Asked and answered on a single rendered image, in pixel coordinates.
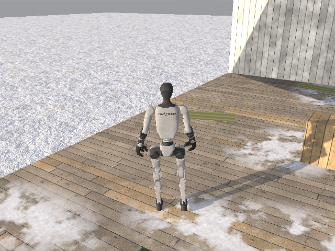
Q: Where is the robot left upper arm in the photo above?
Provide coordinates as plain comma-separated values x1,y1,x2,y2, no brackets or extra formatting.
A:
142,106,156,134

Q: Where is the robot right upper arm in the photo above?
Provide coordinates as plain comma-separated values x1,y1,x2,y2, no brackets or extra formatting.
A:
178,105,192,133

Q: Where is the right robot hand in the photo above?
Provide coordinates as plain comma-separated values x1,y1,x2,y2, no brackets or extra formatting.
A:
184,141,196,151

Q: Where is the right robot thigh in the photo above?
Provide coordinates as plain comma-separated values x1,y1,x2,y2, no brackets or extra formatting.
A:
174,145,185,178

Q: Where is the robot left foot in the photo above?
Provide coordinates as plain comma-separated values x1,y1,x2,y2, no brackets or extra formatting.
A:
155,198,163,211

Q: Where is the left robot forearm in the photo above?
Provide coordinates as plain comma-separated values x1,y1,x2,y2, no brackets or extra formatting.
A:
137,127,147,147

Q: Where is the left robot hand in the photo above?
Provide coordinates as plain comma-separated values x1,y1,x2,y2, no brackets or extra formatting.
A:
136,145,148,157

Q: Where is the right robot forearm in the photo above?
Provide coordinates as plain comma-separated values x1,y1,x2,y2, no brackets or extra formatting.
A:
186,126,195,143

